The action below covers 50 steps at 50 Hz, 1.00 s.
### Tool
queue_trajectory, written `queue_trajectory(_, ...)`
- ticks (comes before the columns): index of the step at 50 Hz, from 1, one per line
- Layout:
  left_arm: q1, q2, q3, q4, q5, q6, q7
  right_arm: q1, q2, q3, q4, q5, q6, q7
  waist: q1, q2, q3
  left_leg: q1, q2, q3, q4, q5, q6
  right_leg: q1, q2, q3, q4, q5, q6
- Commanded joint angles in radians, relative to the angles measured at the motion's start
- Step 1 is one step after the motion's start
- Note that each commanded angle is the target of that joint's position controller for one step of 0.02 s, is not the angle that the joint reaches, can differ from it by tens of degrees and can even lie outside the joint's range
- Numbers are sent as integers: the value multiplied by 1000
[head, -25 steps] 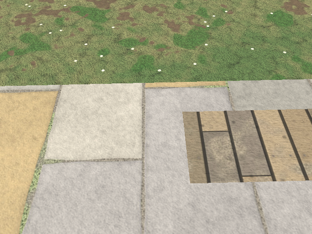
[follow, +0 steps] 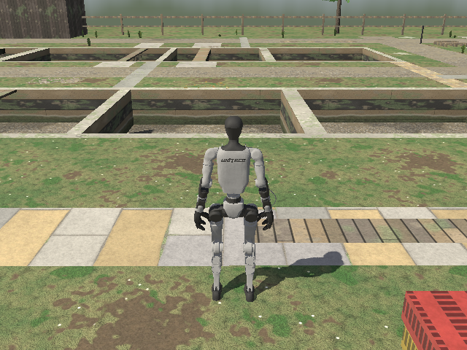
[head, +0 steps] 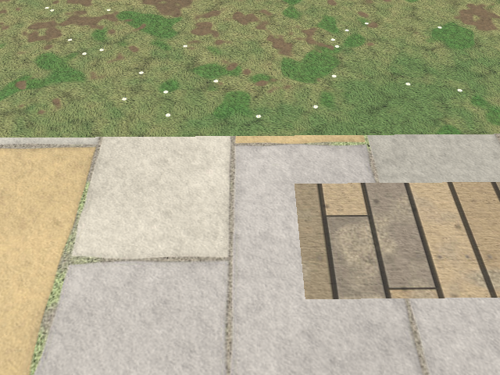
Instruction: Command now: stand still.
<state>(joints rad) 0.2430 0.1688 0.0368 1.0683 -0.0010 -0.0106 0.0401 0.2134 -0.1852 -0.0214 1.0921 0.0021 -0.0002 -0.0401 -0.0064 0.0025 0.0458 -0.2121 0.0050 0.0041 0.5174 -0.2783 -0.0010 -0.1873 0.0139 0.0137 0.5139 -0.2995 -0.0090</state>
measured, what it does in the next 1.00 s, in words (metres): walks ahead: right foot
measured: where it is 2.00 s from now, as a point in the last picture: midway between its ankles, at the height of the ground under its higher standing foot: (226, 257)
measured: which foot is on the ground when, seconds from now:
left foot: down 0.00-0.92, up 0.94-1.00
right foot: down 0.00-0.48, up 0.50-0.90, down 0.92-1.00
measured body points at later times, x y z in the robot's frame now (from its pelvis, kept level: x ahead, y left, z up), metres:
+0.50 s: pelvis +0.05 +0.02 -0.01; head +0.05 +0.03 +0.44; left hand +0.01 +0.26 -0.17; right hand +0.06 -0.22 -0.16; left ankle +0.01 +0.11 -0.74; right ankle -0.01 -0.11 -0.73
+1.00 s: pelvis +0.30 -0.02 -0.02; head +0.34 -0.02 +0.43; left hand +0.49 +0.23 -0.12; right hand +0.25 -0.26 -0.16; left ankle +0.09 +0.12 -0.63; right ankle +0.40 -0.10 -0.74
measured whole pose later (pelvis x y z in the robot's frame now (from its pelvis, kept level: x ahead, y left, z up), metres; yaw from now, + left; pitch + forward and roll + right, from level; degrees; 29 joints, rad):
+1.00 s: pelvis +0.30 -0.02 -0.02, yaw +1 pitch +2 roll +0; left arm 0.02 0.24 0.04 0.87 -0.01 -0.11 -0.04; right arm 0.44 -0.22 -0.02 1.05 0.02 -0.10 0.00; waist -0.03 0.01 0.05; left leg -0.19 0.00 -0.07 1.14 -0.45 0.04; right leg -0.47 0.03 -0.07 0.58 -0.14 -0.08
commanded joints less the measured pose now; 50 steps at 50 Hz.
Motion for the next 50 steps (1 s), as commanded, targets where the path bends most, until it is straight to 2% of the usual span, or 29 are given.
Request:
queue_trajectory(1, 50, 85, 12, -11, 0, -5, 3, 43, -87, -14, -13, -1, -6, -3, 0, -5, 3, 6, 17, -16, -81, 153, 24, -36, -27, 22, -94, 174, -22)
queue_trajectory(9, 67, 75, 6, 11, 0, -5, 4, 66, -74, -12, 3, -1, -7, -4, 1, -2, 16, -6, 16, -18, -94, 114, 24, -49, -24, 17, -105, 127, -19)
queue_trajectory(10, 90, 67, 4, 24, 0, -3, 5, 88, -64, -10, 15, -1, -6, -4, 2, -3, -8, 3, 4, -7, -95, 7, 28, -41, -13, 7, -109, 17, -23)
queue_trajectory(12, 98, 98, 15, 21, -12, -1, 9, 97, -91, -21, 13, 12, -6, -8, 4, -8, 43, -63, -15, -2, -72, -333, 59, -105, -1, 10, -96, -327, -58)
queue_trajectory(15, 112, 97, 16, 4, -26, -34, 6, 95, -77, -21, -9, 23, -41, -3, 10, -17, 121, -149, 25, -60, -59, -424, 96, -166, -61, 94, -114, -444, -107)
queue_trajectory(17, 153, 109, 23, 8, -30, -57, -3, 82, -64, -20, -24, 23, -68, 9, 26, -46, 107, -195, 23, -52, 1, -348, 96, -113, -110, 171, -140, -435, -141)
queue_trajectory(19, 209, 146, 34, 17, -33, -71, -13, 47, -33, -14, -51, 26, -90, 23, 43, -129, 93, -263, -15, 18, 126, -223, 84, -31, -208, 333, -238, -477, -200)
queue_trajectory(20, 210, 166, 39, 14, -33, -73, -16, 44, -20, -11, -60, 30, -99, 29, 34, -170, 94, -267, -21, 39, 179, -164, 90, -25, -267, 424, -285, -484, -231)
queue_trajectory(22, 155, 171, 38, -12, -33, -77, -19, 84, -20, -11, -55, 33, -112, 36, -10, -161, 111, -179, -11, 31, 138, -157, 123, -105, -283, 437, -276, -419, -233)
queue_trajectory(23, 93, 166, 35, -36, -37, -77, -22, 161, -24, -14, -30, 34, -116, 37, -56, -145, 109, -57, -11, 25, 47, -146, 134, -176, -243, 363, -226, -344, -202)
queue_trajectory(24, 4, 152, 30, -72, -40, -78, -24, 285, -52, -26, 14, 30, -117, 36, -116, -82, 95, 121, 14, -35, -50, -111, 145, -296, -167, 239, -105, -202, -150)
queue_trajectory(25, -70, 97, 16, -118, -43, -95, -25, 446, -161, -60, 59, 32, -121, 35, -169, 161, 68, 316, 154, -315, -198, -145, 213, -489, -10, 3, 241, -2, -65)
queue_trajectory(26, -66, 80, 10, -142, -35, -118, -26, 529, -237, -76, 65, 19, -126, 47, -173, 332, 19, 459, 355, -671, -309, -5, 304, -672, 47, -26, 543, -161, -37)
queue_trajectory(27, -60, 115, 17, -137, -35, -128, -34, 454, -157, -49, 44, 1, -132, 49, -114, 171, 35, 451, 379, -660, -283, 76, 297, -754, -6, 56, 711, -190, -56)
queue_trajectory(28, -38, 107, 15, -129, -42, -131, -44, 385, -120, -37, 17, -1, -133, 52, -76, 98, 46, 429, 349, -549, -271, 152, 270, -779, -41, 68, 779, -116, -75)
queue_trajectory(29, -41, 106, 17, -129, -41, -131, -47, 337, -116, -30, 0, 2, -129, 57, -52, 52, 47, 412, 319, -448, -282, 220, 246, -793, -74, 51, 777, -40, -82)
queue_trajectory(30, -65, 120, 25, -136, -34, -130, -49, 313, -93, -18, -7, 5, -120, 60, -41, 33, 56, 388, 288, -352, -296, 314, 216, -787, -104, 35, 733, 18, -82)
queue_trajectory(32, -89, 99, 26, -149, -30, -116, -57, 333, -54, -1, -5, -1, -98, 53, -35, 70, 51, 328, 225, -224, -326, 396, 175, -720, -121, -8, 658, 73, -65)
queue_trajectory(36, -285, 43, -4, -234, -21, -101, -65, 306, -111, 0, -41, -11, -87, 23, -52, 68, 107, 111, 151, -90, -408, 397, 165, -542, -78, -80, 292, 273, -21)
queue_trajectory(38, -356, 58, -8, -266, -27, -99, -70, 339, -154, -12, -40, -2, -93, 16, -64, 97, 111, 87, 168, -86, -452, 371, 173, -443, -48, -100, 165, 327, -20)
queue_trajectory(41, -402, 107, -2, -300, -34, -100, -81, 351, -165, -23, -31, 16, -98, 15, -42, 100, 119, 207, 217, -74, -425, 449, 161, -423, -42, -73, 48, 339, -58)
queue_trajectory(43, -347, 151, 16, -298, -31, -105, -85, 332, -182, -33, -37, 9, -91, 17, 10, 123, 44, 303, 236, -56, -304, 761, 136, -324, -6, -82, 27, 296, -91)
queue_trajectory(44, -254, 182, 33, -275, -32, -104, -83, 320, -193, -39, -41, 1, -81, 18, 61, 147, -29, 331, 233, -41, -184, 943, 123, -212, 24, -98, 41, 261, -112)
queue_trajectory(45, -83, 222, 56, -223, -36, -100, -76, 301, -188, -38, -50, -6, -71, 20, 144, 151, -126, 285, 199, -15, 15, 1030, 101, -3, 45, -108, 32, 254, -140)
queue_trajectory(46, 104, 275, 74, -178, -28, -93, -66, 276, -169, -27, -78, -15, -70, 25, 216, 102, -247, 53, 163, -8, 302, 802, 76, 319, -93, 49, 64, 226, -194)
queue_trajectory(47, 214, 363, 90, -151, 1, -91, -67, 421, -1, 15, -90, -11, -91, 43, 131, -202, -457, -328, -40, -23, 742, 41, 13, 686, -390, 578, -33, 12, -381)
queue_trajectory(48, 204, 275, 65, -139, 2, -89, -70, 384, -56, 4, -71, 17, -125, 53, 153, -204, -478, -442, -61, -175, 900, -253, 39, 654, -409, 804, -221, -81, -378)
queue_trajectory(49, 82, 227, 49, -151, -11, -95, -71, 255, -137, -20, -122, 47, -141, 53, 119, -173, -260, -537, 3, -140, 933, -198, 59, 476, -368, 631, -245, -66, -309)
queue_trajectory(50, -31, 187, 35, -177, -13, -101, -74, 175, -154, -23, -146, 47, -145, 44, 80, -64, -160, -498, 63, -111, 884, -89, 67, 275, -333, 470, -272, 43, -271)
Keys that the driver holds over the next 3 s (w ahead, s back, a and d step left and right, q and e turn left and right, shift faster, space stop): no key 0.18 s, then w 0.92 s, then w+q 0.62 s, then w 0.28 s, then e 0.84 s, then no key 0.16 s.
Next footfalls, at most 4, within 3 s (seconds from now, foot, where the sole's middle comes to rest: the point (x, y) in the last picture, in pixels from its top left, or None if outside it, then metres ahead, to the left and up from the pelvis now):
0.92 right None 0.44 -0.10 -0.77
1.50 left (204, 296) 0.73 0.16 -0.77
2.00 right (238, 205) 1.08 0.07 -0.77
2.48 left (171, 197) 1.12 0.30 -0.77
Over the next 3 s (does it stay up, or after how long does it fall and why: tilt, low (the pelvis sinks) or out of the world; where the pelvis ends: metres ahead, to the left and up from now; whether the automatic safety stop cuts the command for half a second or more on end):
stays up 1.05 0.12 0.00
